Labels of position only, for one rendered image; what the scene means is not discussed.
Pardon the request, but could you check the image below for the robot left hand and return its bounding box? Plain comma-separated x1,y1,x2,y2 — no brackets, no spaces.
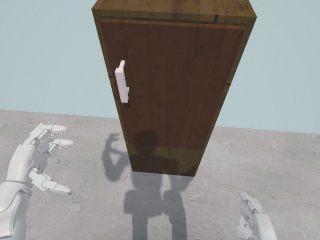
6,123,75,195

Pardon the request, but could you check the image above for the handle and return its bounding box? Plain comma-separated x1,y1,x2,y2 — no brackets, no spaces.
115,60,129,103

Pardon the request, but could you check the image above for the robot left forearm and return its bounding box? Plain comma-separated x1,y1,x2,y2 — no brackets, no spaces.
0,180,33,240

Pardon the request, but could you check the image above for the cupboard door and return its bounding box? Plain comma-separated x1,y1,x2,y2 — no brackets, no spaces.
100,18,246,151

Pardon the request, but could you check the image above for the robot right hand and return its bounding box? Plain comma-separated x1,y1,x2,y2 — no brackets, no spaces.
236,191,278,240

